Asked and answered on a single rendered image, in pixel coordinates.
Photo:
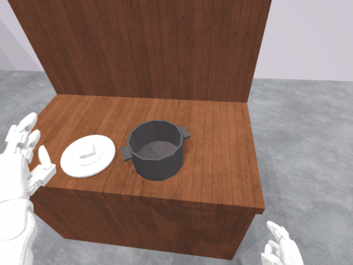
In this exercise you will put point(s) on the lid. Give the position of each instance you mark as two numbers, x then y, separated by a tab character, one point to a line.
73	166

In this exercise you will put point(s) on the robot left hand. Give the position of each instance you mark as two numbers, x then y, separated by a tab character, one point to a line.
14	170

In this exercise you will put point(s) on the left robot forearm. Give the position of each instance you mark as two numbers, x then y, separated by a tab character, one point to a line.
18	230

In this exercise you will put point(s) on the knob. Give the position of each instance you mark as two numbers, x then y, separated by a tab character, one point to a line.
86	150

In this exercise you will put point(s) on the pot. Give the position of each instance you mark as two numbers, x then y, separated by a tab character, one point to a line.
156	149

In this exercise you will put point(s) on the robot right hand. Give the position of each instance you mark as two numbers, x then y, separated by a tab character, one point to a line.
287	253

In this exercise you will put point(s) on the table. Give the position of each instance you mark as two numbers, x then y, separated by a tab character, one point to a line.
115	64

